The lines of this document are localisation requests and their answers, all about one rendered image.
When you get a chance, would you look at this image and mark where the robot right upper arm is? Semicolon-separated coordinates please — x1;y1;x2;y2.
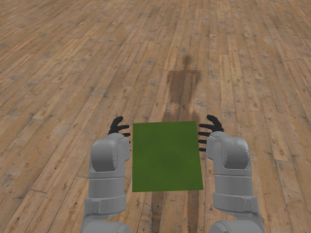
209;219;263;233

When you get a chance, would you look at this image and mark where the robot right forearm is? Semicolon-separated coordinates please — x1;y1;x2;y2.
205;131;265;233

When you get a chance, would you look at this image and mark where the robot left forearm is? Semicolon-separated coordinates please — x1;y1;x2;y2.
80;133;131;233

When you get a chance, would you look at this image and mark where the carton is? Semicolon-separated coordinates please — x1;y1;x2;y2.
132;120;204;192

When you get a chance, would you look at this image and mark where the robot left upper arm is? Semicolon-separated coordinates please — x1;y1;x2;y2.
83;221;132;233

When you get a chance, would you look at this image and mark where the robot right hand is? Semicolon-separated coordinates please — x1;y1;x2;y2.
197;115;224;152

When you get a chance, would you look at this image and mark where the robot left hand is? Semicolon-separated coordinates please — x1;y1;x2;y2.
108;116;131;151

